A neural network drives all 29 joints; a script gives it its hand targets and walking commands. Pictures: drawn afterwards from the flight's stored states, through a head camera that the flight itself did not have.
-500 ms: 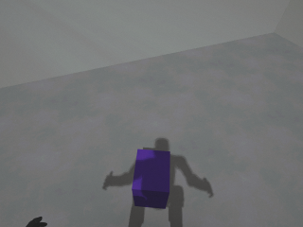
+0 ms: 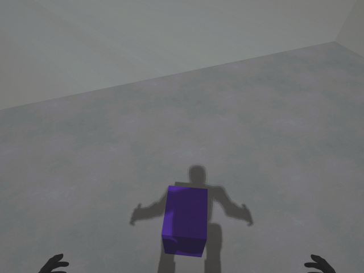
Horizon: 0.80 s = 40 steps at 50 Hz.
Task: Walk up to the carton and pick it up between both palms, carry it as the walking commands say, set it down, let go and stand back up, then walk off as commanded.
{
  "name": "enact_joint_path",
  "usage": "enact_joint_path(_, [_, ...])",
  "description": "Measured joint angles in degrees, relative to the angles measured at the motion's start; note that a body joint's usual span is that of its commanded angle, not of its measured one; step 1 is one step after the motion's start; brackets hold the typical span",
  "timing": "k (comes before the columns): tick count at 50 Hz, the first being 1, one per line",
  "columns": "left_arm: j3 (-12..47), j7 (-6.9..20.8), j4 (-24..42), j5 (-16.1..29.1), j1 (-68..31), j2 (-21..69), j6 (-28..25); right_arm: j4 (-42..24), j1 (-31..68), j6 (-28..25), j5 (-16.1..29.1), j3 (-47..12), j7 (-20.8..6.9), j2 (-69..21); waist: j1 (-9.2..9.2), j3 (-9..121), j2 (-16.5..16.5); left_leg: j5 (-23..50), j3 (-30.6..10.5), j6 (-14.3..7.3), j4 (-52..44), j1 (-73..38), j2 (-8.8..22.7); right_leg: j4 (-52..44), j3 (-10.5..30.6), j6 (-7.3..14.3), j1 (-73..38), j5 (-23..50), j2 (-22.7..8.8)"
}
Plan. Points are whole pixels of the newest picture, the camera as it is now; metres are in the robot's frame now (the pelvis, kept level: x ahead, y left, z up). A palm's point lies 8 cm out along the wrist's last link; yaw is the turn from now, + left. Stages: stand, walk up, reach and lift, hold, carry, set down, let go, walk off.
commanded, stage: walk up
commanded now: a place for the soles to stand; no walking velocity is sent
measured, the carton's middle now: (185, 222) +0.46 -0.01 -0.63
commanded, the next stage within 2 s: stand in 1.04 s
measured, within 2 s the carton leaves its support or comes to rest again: neither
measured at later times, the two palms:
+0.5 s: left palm out of the picture +0.14 +0.35 -0.10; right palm out of the picture +0.12 -0.30 -0.11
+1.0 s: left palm (41, 247) +0.20 +0.35 -0.10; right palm out of the picture +0.15 -0.28 -0.10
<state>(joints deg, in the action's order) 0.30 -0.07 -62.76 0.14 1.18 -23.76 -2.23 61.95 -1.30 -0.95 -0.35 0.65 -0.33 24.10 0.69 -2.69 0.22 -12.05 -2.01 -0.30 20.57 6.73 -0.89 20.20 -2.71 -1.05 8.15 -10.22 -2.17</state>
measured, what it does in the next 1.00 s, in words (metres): shifts its weight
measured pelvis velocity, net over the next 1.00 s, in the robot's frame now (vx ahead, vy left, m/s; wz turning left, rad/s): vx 0.05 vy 0.05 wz -0.09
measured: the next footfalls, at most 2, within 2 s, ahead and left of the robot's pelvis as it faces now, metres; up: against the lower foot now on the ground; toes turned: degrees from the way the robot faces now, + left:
none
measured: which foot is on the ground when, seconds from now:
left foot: down 0.00-1.00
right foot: down 0.00-1.00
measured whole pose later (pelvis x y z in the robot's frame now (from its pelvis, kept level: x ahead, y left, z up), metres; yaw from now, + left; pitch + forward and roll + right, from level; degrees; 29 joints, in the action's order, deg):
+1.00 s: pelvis +0.05 +0.05 +0.00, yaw -5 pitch -2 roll +0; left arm 0.1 -0.5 -60.2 -0.2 1.5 -23.3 -1.0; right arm 59.2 -1.7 -0.4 -0.5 2.2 -0.1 23.2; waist 0.1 -3.8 -0.4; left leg -13.9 2.7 -1.3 19.7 4.0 -0.9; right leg 21.2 0.9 -2.2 8.5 -10.8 -2.6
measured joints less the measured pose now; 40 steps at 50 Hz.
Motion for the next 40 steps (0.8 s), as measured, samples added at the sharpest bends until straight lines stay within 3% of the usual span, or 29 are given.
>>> enact_joint_path(8, [-1.47,-0.96,2.14,-1.12,5.44,-1.46,-0.52,-3.36,-3.00,1.61,-1.95,1.95,-2.08,1.49,-0.25,0.48,1.49,-4.76,0.89,-0.82,7.79,3.48,0.51,4.74,0.59,0.25,2.33,-2.89,0.40])
enact_joint_path(11, [-1.79,-1.06,3.26,-1.22,7.44,-2.76,-0.24,-4.61,-4.95,1.46,-2.31,2.51,-2.57,1.56,-0.09,0.21,0.39,-5.70,1.92,-1.47,8.78,3.54,-0.71,8.50,1.52,0.22,3.89,-5.17,-0.89])
enact_joint_path(16, [-1.36,-1.50,4.41,-0.32,8.50,-3.19,0.18,-6.55,-7.74,1.07,-1.99,2.61,-1.81,0.78,-0.40,-0.99,-0.36,-5.98,2.97,-2.64,6.97,1.44,-1.24,17.31,2.09,2.11,7.52,-16.28,0.41])
enact_joint_path(18, [-1.21,-1.58,5.22,-0.28,8.25,-2.65,-0.14,-6.94,-8.40,1.24,-1.42,2.37,-1.20,0.70,-0.63,-1.89,-0.07,-6.12,3.04,-2.49,6.55,0.50,-1.03,13.91,0.66,2.58,6.93,-12.86,0.84])
enact_joint_path(20, [-1.45,-1.66,5.93,-0.77,7.90,-2.08,-0.66,-7.35,-8.71,1.55,-0.58,2.10,-0.90,0.80,-0.73,-2.53,0.19,-7.29,3.12,-2.05,8.09,0.51,-0.91,8.19,0.10,2.73,5.17,-1.84,1.09])
enact_joint_path(21, [-1.63,-1.71,6.30,-0.89,7.70,-1.61,-0.90,-7.63,-8.64,1.71,-0.27,2.04,-0.81,0.89,-0.76,-2.77,0.72,-7.84,3.00,-1.66,10.05,1.27,-0.59,8.13,-0.10,2.29,4.99,-0.55,1.31])
enact_joint_path(25, [-1.66,-1.75,7.89,-0.98,7.43,-1.02,-0.91,-8.82,-7.34,2.25,-0.21,1.82,-0.44,0.50,-0.57,-2.88,1.07,-14.75,1.58,-1.01,17.37,5.00,-0.41,9.33,0.33,1.62,5.05,-4.22,0.86])
enact_joint_path(29, [-1.24,-1.10,8.41,-0.43,5.76,-0.75,0.19,-7.76,-6.21,0.92,-0.85,1.99,-0.27,0.10,-0.42,-2.61,0.63,-3.77,1.95,-0.05,8.62,3.19,0.59,10.47,0.99,-0.10,5.13,-5.28,-0.14])
enact_joint_path(40, [-0.31,-0.51,4.25,-0.10,1.16,-0.07,0.75,-4.60,-1.18,0.25,0.15,1.16,0.22,-0.73,-0.37,-1.08,-0.79,-3.61,3.69,-0.89,2.38,-1.14,0.26,2.77,2.59,-0.94,0.89,-1.96,-0.25])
